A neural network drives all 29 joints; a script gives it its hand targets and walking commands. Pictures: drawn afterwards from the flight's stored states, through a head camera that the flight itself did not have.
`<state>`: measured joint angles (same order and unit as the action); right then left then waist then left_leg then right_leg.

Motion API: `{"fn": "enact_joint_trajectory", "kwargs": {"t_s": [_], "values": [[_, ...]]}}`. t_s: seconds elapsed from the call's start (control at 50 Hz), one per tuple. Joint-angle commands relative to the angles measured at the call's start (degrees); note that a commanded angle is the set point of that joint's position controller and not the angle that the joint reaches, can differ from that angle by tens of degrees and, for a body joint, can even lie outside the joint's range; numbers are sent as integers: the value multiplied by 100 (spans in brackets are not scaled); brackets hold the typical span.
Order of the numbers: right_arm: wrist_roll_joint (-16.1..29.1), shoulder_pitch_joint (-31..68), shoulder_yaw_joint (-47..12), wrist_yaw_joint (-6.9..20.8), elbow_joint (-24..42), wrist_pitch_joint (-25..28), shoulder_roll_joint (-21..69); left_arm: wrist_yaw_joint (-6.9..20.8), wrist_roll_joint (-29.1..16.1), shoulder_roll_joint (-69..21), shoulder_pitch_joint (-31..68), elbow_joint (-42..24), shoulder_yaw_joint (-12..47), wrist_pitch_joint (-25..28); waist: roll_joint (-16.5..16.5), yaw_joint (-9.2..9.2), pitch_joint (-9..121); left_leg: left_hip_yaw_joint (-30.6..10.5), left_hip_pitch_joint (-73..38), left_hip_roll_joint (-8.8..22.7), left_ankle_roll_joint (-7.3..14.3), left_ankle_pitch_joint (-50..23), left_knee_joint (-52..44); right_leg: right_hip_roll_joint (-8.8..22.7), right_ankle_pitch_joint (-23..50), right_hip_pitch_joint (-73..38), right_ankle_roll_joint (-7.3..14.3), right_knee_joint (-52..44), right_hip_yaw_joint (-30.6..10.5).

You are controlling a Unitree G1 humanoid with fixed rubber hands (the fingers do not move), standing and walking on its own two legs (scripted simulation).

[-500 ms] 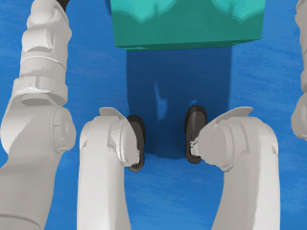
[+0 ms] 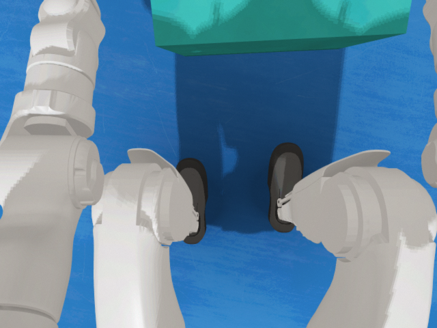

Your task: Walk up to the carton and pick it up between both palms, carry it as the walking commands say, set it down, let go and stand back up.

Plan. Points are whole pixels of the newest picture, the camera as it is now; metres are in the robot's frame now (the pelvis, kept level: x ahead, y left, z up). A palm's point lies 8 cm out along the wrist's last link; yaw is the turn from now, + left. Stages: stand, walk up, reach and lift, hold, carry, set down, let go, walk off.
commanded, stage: reach and lift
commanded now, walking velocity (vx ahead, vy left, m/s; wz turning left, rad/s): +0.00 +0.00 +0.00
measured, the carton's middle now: out of the picture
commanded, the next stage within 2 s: none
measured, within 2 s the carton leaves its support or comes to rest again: leaves its support in 1.50 s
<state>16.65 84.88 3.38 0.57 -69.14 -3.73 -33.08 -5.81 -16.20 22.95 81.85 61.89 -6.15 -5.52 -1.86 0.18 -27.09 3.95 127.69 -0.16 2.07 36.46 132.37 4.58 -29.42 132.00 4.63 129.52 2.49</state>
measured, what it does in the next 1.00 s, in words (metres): stands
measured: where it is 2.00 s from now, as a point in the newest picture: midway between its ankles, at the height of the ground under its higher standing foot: (236, 208)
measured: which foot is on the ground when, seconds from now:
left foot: down 0.00-1.00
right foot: down 0.00-1.00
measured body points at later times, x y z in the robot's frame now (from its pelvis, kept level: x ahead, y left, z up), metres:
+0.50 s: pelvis -0.01 +0.00 +0.00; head +0.37 -0.03 +0.24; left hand +0.56 +0.15 -0.18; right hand +0.55 -0.25 -0.18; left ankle +0.10 +0.10 -0.31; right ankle +0.13 -0.11 -0.31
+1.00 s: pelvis -0.01 +0.00 +0.01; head +0.37 -0.04 +0.24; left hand +0.56 +0.14 -0.18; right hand +0.56 -0.24 -0.17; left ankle +0.10 +0.10 -0.31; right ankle +0.13 -0.11 -0.31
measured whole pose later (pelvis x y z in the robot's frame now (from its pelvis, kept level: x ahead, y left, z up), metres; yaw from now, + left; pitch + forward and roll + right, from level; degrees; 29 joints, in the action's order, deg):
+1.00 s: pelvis -0.01 +0.00 +0.01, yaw -1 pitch +32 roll +2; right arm 21.6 95.2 -8.4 -2.0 -77.1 -2.1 -30.4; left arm -8.3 -17.8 19.9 88.6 69.1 -2.6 -1.8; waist -1.7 0.4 -28.7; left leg 3.5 126.8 0.5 1.3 34.7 129.1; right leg 3.2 -27.0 131.6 4.8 126.1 2.7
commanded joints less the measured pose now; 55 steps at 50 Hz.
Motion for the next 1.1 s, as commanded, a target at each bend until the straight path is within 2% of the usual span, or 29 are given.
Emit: {"fn": "enact_joint_trajectory", "kwargs": {"t_s": [0.0,0.24,0.66,0.78,0.9,0.96,1.08], "values": [[-26,1443,101,-30,395,117,-873,-19,30,734,1279,-402,-108,116,349,65,6813,-488,-2508,-67,-270,-1741,-1162,-162,1730,-3945,-374,-692,-588],[80,1878,-97,-213,174,169,-604,-102,-76,589,1638,-202,78,204,384,38,6925,-441,-2454,-92,-269,-1712,-1197,-200,1715,-4212,-360,-787,-676],[417,2610,-878,-267,209,211,568,-208,98,-62,1931,190,105,382,633,-477,6898,-359,-2224,-182,-166,-1687,-1317,-361,1753,-4453,-474,-916,-768],[506,2688,-1153,-222,154,230,1013,-79,-72,-517,2113,104,396,427,632,-393,6928,-349,-2175,-189,-172,-1699,-1339,-406,1855,-4627,-454,-968,-784],[538,2871,-1339,-66,115,259,1662,118,-166,-1250,2431,-52,721,453,469,-277,6872,-382,-2269,-232,-186,-1785,-1355,-460,1921,-4536,-409,-981,-748],[544,3167,-1509,129,196,229,2437,318,-171,-2033,2775,-142,896,417,421,-246,6854,-402,-2306,-280,-182,-1801,-1346,-496,1909,-4469,-389,-959,-723],[515,3695,-1707,667,529,54,4216,888,-196,-3845,3475,-394,1133,216,456,-146,6649,-371,-2213,-392,-125,-1619,-1330,-554,1708,-4316,-335,-923,-614]]}}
